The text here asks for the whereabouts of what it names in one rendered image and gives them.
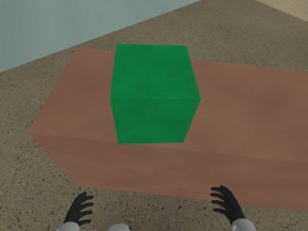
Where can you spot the robot left hand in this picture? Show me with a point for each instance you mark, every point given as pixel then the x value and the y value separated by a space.
pixel 74 214

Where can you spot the robot right hand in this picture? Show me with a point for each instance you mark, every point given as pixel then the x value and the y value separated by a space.
pixel 232 208

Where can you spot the pedestal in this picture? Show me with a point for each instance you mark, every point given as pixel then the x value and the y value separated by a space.
pixel 249 134

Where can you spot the robot left forearm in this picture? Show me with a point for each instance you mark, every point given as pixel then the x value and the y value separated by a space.
pixel 69 226

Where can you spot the carton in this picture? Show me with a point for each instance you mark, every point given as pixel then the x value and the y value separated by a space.
pixel 154 94

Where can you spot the robot right forearm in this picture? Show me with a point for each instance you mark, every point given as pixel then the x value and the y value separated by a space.
pixel 242 224

